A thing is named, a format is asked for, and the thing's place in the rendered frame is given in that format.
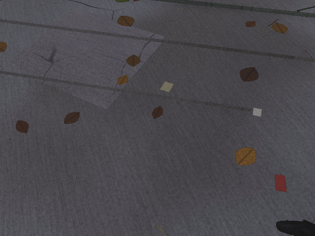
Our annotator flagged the right robot hand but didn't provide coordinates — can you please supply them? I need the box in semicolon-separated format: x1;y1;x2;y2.
276;220;315;236

